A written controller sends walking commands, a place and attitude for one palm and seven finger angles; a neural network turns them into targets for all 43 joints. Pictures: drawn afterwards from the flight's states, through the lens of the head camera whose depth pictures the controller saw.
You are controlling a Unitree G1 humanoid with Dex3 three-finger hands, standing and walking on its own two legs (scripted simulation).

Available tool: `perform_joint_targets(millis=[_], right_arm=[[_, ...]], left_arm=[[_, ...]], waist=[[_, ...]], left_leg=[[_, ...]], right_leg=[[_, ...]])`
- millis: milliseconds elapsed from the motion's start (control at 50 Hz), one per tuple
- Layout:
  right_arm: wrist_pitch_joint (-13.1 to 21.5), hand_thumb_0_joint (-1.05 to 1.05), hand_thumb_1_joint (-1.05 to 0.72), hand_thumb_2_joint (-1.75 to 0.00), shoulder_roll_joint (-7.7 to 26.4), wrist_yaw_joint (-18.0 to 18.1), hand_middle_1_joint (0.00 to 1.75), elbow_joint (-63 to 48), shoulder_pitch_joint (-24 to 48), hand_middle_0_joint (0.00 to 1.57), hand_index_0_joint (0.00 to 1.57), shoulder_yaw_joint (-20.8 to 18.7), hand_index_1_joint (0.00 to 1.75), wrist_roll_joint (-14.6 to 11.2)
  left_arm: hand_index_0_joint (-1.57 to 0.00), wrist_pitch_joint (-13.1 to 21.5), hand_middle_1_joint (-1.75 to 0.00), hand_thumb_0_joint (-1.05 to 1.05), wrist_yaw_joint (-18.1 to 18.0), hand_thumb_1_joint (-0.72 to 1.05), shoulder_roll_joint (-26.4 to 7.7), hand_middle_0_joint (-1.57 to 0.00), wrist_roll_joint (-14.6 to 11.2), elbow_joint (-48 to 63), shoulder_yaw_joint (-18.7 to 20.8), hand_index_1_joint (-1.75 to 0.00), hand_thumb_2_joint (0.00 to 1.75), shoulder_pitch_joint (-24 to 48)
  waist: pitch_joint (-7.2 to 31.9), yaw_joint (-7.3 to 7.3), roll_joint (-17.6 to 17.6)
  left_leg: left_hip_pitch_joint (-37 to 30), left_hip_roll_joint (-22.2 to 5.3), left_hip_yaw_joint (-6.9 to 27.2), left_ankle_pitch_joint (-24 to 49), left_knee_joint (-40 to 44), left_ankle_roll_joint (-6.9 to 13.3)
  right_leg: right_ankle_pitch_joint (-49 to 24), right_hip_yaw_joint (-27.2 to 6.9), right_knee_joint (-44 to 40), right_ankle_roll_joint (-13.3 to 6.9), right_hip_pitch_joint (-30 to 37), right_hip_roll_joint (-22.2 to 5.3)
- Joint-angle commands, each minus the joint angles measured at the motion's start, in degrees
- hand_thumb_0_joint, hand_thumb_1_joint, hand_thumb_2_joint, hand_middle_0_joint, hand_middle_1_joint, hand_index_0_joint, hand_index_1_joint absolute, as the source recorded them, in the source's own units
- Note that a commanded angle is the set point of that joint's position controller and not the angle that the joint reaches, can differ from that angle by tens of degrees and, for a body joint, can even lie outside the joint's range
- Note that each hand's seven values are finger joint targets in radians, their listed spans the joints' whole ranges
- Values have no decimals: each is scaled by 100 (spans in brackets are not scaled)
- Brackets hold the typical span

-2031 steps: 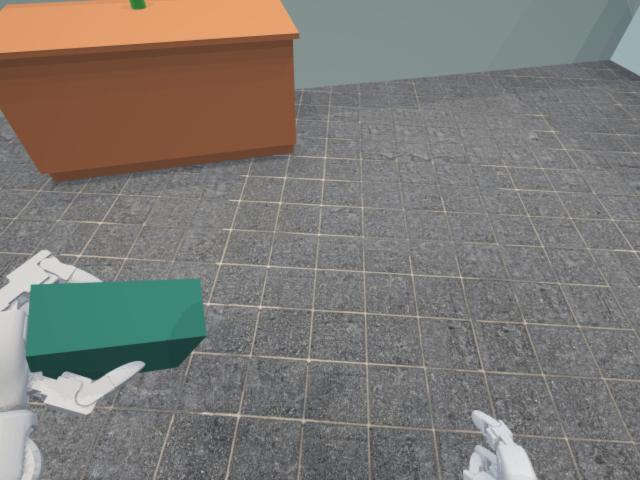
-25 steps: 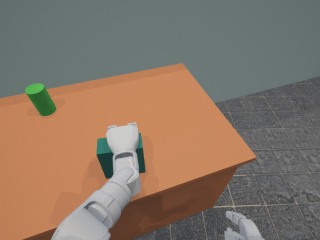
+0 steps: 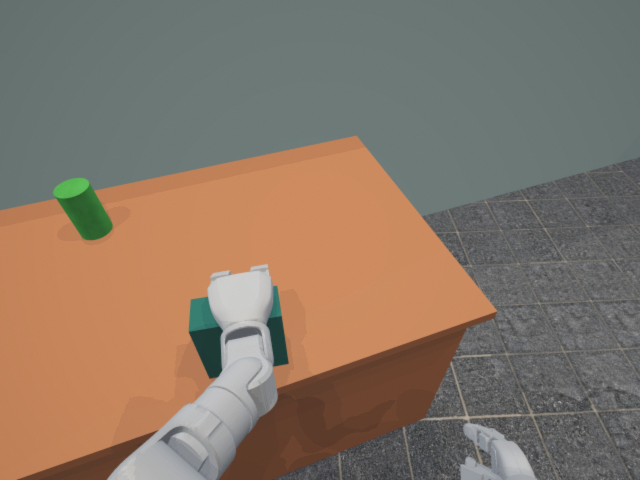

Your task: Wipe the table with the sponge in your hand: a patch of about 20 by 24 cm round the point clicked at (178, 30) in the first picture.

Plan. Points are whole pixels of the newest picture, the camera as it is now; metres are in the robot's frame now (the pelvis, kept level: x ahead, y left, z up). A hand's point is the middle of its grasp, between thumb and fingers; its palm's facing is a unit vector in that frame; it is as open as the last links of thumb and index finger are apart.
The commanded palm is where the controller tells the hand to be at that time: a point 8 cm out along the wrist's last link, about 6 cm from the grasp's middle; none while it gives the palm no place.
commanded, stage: wipe back along the third lane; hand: left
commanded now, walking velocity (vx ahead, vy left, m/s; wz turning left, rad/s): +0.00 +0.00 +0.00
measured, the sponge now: (244, 341) +0.33 +0.16 -0.06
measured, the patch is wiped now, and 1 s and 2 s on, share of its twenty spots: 0.95 0.95 0.95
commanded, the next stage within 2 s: slide back across to the middle lane in 0.78 s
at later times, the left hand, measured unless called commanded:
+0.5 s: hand (247, 320) +0.34 +0.15 -0.01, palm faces -0.05 -0.02 -1.00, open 10.1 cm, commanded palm +0.29 +0.13 +0.02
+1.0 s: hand (246, 320) +0.34 +0.15 -0.01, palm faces -0.04 -0.03 -1.00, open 10.1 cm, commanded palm +0.29 +0.14 +0.03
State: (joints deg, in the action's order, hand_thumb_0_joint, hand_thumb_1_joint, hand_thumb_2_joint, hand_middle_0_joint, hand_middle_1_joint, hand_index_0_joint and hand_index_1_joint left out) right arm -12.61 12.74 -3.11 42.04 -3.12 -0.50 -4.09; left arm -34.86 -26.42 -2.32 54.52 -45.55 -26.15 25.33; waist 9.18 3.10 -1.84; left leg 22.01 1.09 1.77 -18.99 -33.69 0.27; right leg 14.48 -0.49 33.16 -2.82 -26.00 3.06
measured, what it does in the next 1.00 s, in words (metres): stands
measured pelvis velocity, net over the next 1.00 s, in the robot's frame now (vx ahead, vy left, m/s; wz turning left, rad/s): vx -0.01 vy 0.00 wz -0.01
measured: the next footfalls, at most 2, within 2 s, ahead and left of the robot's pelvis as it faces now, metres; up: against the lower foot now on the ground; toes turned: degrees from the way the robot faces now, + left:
none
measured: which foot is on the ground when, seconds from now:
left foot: down 0.00-1.00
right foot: down 0.00-1.00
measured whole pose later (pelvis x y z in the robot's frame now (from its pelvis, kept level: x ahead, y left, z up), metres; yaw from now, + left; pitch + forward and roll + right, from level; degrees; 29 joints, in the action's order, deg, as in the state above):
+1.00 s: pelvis -0.01 +0.00 +0.00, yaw -1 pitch +8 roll +0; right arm -12.5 11.7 -2.2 40.8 -2.6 0.0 -4.2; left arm -34.0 -25.1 -2.7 55.7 -43.2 -24.6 24.5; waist 9.2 3.2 -1.5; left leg 23.7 1.3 1.0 -19.4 -35.4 0.5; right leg 14.7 -1.1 35.0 -2.5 -28.0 3.0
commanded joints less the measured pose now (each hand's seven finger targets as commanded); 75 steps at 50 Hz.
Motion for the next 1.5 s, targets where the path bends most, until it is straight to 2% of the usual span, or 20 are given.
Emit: perform_joint_targets(millis=[0, 40, 60, 140, 160, 240, 440, 460, 520, 660, 820, 960, 1040, 1060, 1140, 1260, 1320, 1360, 1420, 1480], right_arm=[[252, 0, -90, -90, 596, 73, 30, -906, 1078, 20, 20, -163, 30, 12], [261, 0, -90, -90, 582, 89, 30, -900, 1056, 20, 20, -158, 30, 22], [265, 0, -90, -90, 612, 94, 30, -925, 1080, 20, 20, -176, 30, 33], [224, 0, -90, -90, 572, 106, 30, -984, 1076, 20, 20, -158, 30, 30], [232, 0, -90, -90, 592, 98, 30, -1000, 1088, 20, 20, -181, 30, 38], [210, 0, -90, -90, 577, 99, 30, -1020, 1083, 20, 20, -170, 30, 16], [220, 0, -90, -90, 607, 91, 30, -1001, 1053, 20, 20, -191, 30, 22], [236, 0, -90, -90, 607, 86, 30, -1033, 1101, 20, 20, -206, 30, 21], [223, 0, -90, -90, 597, 91, 30, -1048, 1085, 20, 20, -178, 30, -3], [259, 0, -90, -90, 591, 114, 30, -1031, 1073, 20, 20, -176, 30, -14], [263, 0, -90, -90, 568, 71, 30, -1043, 1020, 20, 20, -183, 30, -2], [257, 0, -90, -90, 582, 132, 30, -1095, 1139, 20, 20, -179, 30, 2], [256, 0, -90, -90, 557, 181, 30, -1162, 1186, 20, 20, -133, 30, -20], [250, 0, -90, -90, 605, 195, 30, -1142, 1218, 20, 20, -138, 30, -22], [252, 0, -90, -90, 575, 220, 30, -1222, 1289, 20, 20, -83, 30, -43], [294, 0, -90, -90, 650, 245, 30, -1308, 1374, 20, 20, -75, 30, -67], [355, 0, -90, -90, 621, 227, 30, -1362, 1325, 20, 20, -60, 30, -75], [388, 0, -90, -90, 665, 248, 30, -1350, 1325, 20, 20, -73, 30, -57], [429, 0, -90, -90, 631, 247, 30, -1375, 1321, 20, 20, -53, 30, -78], [477, 0, -90, -90, 648, 255, 30, -1372, 1305, 20, 20, -48, 30, -73]], left_arm=[[-120, 83, -160, 0, 295, 10, 143, -120, -221, 325, 150, -160, 130, 840], [-120, 101, -160, 0, 319, 10, 249, -120, -182, 282, 57, -160, 130, 827], [-120, 128, -160, 0, 328, 10, -19, -120, -181, 359, 356, -160, 130, 642], [-120, 157, -160, 0, 367, 10, 168, -120, -63, 486, 57, -160, 130, 567], [-120, 168, -160, 0, 371, 10, 1, -120, -79, 527, 289, -160, 130, 414], [-120, 134, -160, 0, 400, 10, 250, -120, 16, 572, -73, -160, 130, 646], [-120, 132, -160, 0, 404, 10, 146, -120, -35, 640, 70, -160, 130, 364], [-120, 131, -160, 0, 418, 10, 96, -120, -76, 707, 202, -160, 130, 219], [-120, 100, -160, 0, 426, 10, 192, -120, -56, 705, 3, -160, 130, 380], [-120, 64, -160, 0, 391, 10, 70, -120, -49, 558, 211, -160, 130, 655], [-120, 90, -160, 0, 326, 10, 369, -120, -35, 379, -63, -160, 130, 741], [-120, 77, -160, 0, 260, 10, -248, -120, -83, 746, 545, -160, 130, 664], [-120, -1, -160, 0, 292, 10, -386, -120, -58, 1012, 529, -160, 130, 530], [-120, -16, -160, 0, 290, 10, -778, -120, -50, 1109, 935, -160, 130, 443], [-120, -128, -160, 0, 393, 10, -740, -120, 41, 1483, 707, -160, 130, 230], [-120, -119, -160, 0, 653, 10, -1285, -120, 150, 2048, 1098, -160, 130, -293], [-120, -11, -160, 0, 755, 10, -1134, -120, 155, 2220, 897, -160, 130, -758], [-120, 76, -160, 0, 774, 10, -1495, -120, 183, 2399, 1274, -160, 130, -857], [-120, 137, -160, 0, 822, 10, -1270, -120, 250, 2524, 948, -160, 130, -947], [-120, 191, -160, 0, 833, 10, -1628, -120, 244, 2646, 1301, -160, 130, -1141]], waist=[[799, -98, 964], [764, -131, 981], [913, -4, 979], [935, -89, 807], [1045, 16, 814], [862, -151, 848], [1018, -76, 1009], [1091, 28, 962], [894, -85, 955], [907, -6, 802], [931, -76, 777], [1139, 105, 736], [1002, 76, 833], [1076, 187, 841], [902, 142, 711], [921, 271, 622], [879, 242, 685], [981, 311, 647], [713, 197, 617], [731, 277, 549]], left_leg=[[74, 132, -231, 883, 383, 117], [72, 142, -248, 912, 370, 120], [101, 137, -210, 985, 371, 109], [74, 158, -254, 1074, 318, 95], [80, 155, -217, 1150, 310, 92], [40, 138, -227, 1098, 291, 100], [93, 132, -220, 1284, 204, 97], [87, 139, -205, 1331, 205, 101], [113, 128, -226, 1160, 233, 104], [90, 99, -163, 1052, 283, 91], [97, 85, -177, 1049, 212, 80], [28, 86, -162, 1059, 316, 91], [-1, 108, -186, 962, 427, 108], [-18, 103, -156, 1021, 467, 101], [-138, 131, -191, 1080, 576, 117], [-293, 161, -155, 1300, 647, 128], [-360, 185, -193, 1412, 619, 139], [-391, 189, -162, 1518, 610, 126], [-409, 192, -170, 1434, 641, 123], [-447, 204, -156, 1445, 644, 131]], right_leg=[[-1222, -123, -543, -133, 1104, -131], [-1302, -140, -543, -123, 1111, -142], [-1459, -214, -517, -155, 1220, -124], [-1674, -230, -455, -142, 1244, -160], [-1798, -244, -428, -177, 1290, -134], [-1604, -160, -431, -144, 1097, -140], [-2024, -171, -281, -148, 1208, -142], [-2082, -195, -278, -176, 1245, -117], [-1762, -131, -311, -140, 1107, -129], [-1303, -22, -299, -199, 884, -58], [-1217, 78, -211, -197, 744, -54], [-1201, -57, -318, -203, 1038, -58], [-1049, -122, -452, -147, 1221, -97], [-1131, -199, -471, -179, 1316, -80], [-1225, -248, -573, -158, 1475, -120], [-1669, -395, -578, -208, 1728, -116], [-1998, -379, -554, -182, 1848, -138], [-2306, -494, -507, -213, 1926, -115], [-2170, -470, -550, -180, 1794, -130], [-2183, -506, -543, -198, 1864, -119]])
